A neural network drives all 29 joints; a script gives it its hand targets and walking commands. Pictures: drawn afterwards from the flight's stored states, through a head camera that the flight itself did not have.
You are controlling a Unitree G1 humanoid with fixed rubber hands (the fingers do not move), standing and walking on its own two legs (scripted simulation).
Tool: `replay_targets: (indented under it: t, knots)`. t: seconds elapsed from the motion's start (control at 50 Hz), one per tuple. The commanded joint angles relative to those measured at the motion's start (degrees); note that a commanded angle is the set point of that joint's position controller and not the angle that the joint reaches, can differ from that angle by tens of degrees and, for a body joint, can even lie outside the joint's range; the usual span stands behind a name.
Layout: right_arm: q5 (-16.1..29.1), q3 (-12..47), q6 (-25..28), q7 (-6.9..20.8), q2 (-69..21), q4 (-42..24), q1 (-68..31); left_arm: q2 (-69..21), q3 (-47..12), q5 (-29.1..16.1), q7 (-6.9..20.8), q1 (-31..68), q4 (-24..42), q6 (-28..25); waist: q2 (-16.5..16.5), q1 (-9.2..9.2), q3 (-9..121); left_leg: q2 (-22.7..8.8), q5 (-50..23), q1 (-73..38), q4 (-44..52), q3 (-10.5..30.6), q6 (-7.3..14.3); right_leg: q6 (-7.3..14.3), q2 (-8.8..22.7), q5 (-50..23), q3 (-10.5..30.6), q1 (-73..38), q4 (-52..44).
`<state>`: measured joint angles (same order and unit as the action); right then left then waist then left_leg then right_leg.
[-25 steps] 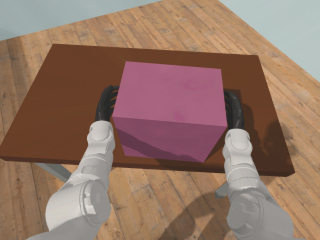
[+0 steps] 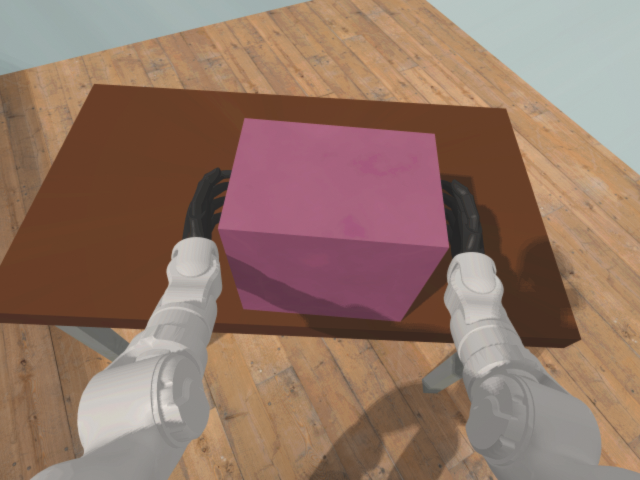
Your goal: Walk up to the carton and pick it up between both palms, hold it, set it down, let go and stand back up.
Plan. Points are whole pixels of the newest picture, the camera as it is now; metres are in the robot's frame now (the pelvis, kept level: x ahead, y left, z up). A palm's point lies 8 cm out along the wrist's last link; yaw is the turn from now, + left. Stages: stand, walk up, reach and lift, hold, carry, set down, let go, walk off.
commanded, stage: set down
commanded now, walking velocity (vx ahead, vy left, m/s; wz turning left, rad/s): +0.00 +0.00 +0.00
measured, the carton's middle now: (330, 229) +0.46 -0.05 -0.02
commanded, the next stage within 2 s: none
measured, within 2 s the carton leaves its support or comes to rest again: neither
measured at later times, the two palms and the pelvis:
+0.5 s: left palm (172, 243) +0.44 +0.16 +0.01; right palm (480, 244) +0.40 -0.24 +0.01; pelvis -0.04 +0.00 -0.04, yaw -1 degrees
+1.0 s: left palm (151, 204) +0.45 +0.17 +0.08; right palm (520, 202) +0.41 -0.27 +0.09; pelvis -0.05 -0.01 -0.03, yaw +0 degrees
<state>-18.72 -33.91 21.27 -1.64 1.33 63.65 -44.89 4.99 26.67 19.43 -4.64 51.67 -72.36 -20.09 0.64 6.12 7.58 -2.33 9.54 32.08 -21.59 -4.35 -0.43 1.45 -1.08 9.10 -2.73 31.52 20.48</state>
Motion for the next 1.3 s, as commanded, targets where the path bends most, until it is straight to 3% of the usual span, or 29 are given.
replay_targets:
  t: [0.0, 0.12, 0.16, 0.34, 0.42, 0.58, 0.6, 0.7, 0.76, 0.86, 0.9, 0.92, 0.98, 1.04, 1.18, 1.28]
  knots:
    - [15.21, 20.25, 0.71, -0.78, 5.18, 7.19, -19.37, 5.71, -13.87, -12.23, -1.17, 22.63, -4.80, -2.05, -3.29, -0.62, 36.54, 1.27, -18.40, -10.01, -7.34, 1.95, -1.05, -2.23, 0.84, -29.82, 2.13, -13.08, 6.72]
    - [26.28, 27.77, 5.02, -2.62, 14.08, 8.65, -27.79, 12.85, -21.46, -23.83, -0.95, 30.24, -11.33, -8.32, -3.51, -0.07, 48.55, 1.76, -20.99, -2.92, -14.00, 2.04, -2.21, -3.29, 0.73, -36.74, 1.87, -13.06, 14.17]
    - [28.64, 28.17, 5.74, -2.63, 17.57, 11.31, -29.44, 13.69, -23.72, -26.01, -0.79, 32.11, -12.91, -8.88, -4.73, 0.63, 48.78, 1.59, -22.33, -4.55, -16.26, 2.37, -3.17, -3.55, -0.01, -34.87, 0.54, -7.86, 15.49]
    - [35.84, 32.29, 6.24, -0.45, 25.23, 19.30, -35.13, 14.62, -31.25, -31.69, 0.94, 37.29, -16.55, -7.96, -7.02, 0.04, 48.77, 0.86, -22.88, -11.58, -21.65, 2.79, -5.08, -3.25, -1.94, -21.53, -2.56, 10.36, 15.78]
    - [37.09, 33.43, 4.72, 1.36, 26.25, 20.38, -37.83, 15.44, -34.06, -35.00, 1.75, 40.53, -17.01, -7.70, -5.13, 0.03, 48.22, 0.95, -15.63, -8.67, -21.34, 2.93, -3.89, -3.40, -1.68, -14.43, -2.73, 14.04, 15.93]
    - [39.98, 35.68, 1.54, 2.71, 28.58, 14.94, -41.66, 18.59, -38.30, -40.35, 2.32, 43.46, -12.72, -5.97, -2.28, 0.24, 54.89, 2.15, -7.72, -0.65, -20.90, 2.55, -1.98, -4.59, -1.02, -12.19, -1.32, 9.41, 17.92]
    - [40.71, 35.92, 1.10, 2.65, 29.10, 13.04, -41.53, 19.51, -37.97, -40.54, 2.43, 43.35, -11.04, -5.32, -2.22, -0.49, 56.57, 2.39, -7.64, -0.24, -20.59, 2.29, -1.81, -4.92, -1.11, -13.74, -1.14, 7.28, 18.16]
    - [41.36, 34.95, -1.71, 2.05, 31.26, 11.78, -42.03, 21.09, -37.04, -39.81, 2.87, 43.18, -9.31, -1.18, -2.77, -0.32, 56.17, 3.10, -7.96, -0.42, -20.34, 1.98, -1.96, -5.05, -1.12, -15.06, -0.53, 4.45, 17.64]
    - [42.36, 34.51, -3.60, 1.86, 32.84, 8.24, -42.30, 21.94, -36.53, -39.78, 2.54, 43.98, -4.62, 1.66, -3.95, -0.93, 57.53, 3.11, -9.48, -3.48, -19.23, 2.20, -2.18, -4.93, -1.41, -16.41, -0.57, 3.11, 16.79]
    - [42.02, 35.41, -7.26, 1.88, 32.37, 7.40, -42.56, 23.47, -35.86, -39.32, 3.01, 43.60, -6.42, 4.96, -0.80, -1.19, 51.55, 3.34, -5.61, -1.98, -16.26, 2.35, -1.11, -5.11, -0.61, -14.68, 0.43, -0.30, 14.32]
    - [42.63, 35.18, -8.77, 1.75, 31.93, 7.73, -42.29, 23.67, -35.77, -39.42, 3.02, 43.82, -5.21, 5.94, -1.01, -0.74, 49.50, 3.23, -5.47, -2.72, -14.92, 2.59, -0.91, -5.16, -0.58, -14.75, 0.50, -1.35, 13.43]
    - [43.06, 36.14, -9.54, 1.77, 31.66, 6.30, -42.46, 24.16, -35.12, -39.34, 3.14, 44.12, -4.17, 6.57, -0.40, -1.57, 49.17, 3.36, -6.17, -2.95, -14.17, 2.43, -0.52, -5.23, -0.42, -15.77, 0.72, -2.85, 12.93]
    - [43.36, 36.92, -11.15, 1.55, 31.30, 6.29, -42.46, 23.41, -35.87, -39.81, 3.85, 43.27, -4.92, 8.04, 0.87, -0.59, 45.95, 3.32, -5.98, -2.94, -12.58, 2.96, -0.22, -5.23, 0.02, -17.63, 1.43, -5.29, 11.76]
    - [44.50, 38.01, -11.81, 1.21, 31.34, 6.64, -40.79, 23.45, -35.36, -39.15, 4.50, 41.81, -4.10, 9.11, -0.22, -0.53, 45.29, 3.24, -11.11, -6.22, -11.50, 3.27, -0.66, -5.21, 0.06, -24.21, 1.40, -7.94, 10.93]
    - [46.55, 38.09, -12.01, 0.86, 34.35, 5.10, -37.28, 23.39, -33.52, -36.11, 4.75, 38.58, 2.87, 12.64, -5.69, -0.72, 44.75, 2.45, -22.93, -20.51, -11.24, 3.85, -3.08, -4.03, -1.16, -29.61, -0.20, -6.68, 7.12]
    - [47.53, 39.38, -12.53, 0.77, 34.66, 4.19, -33.12, 21.50, -32.02, -33.79, 5.08, 33.18, 6.57, 15.27, -5.61, -1.32, 39.30, 2.02, -25.12, -24.94, -9.87, 4.26, -3.54, -3.46, -1.78, -29.14, -0.65, -8.27, 4.52]
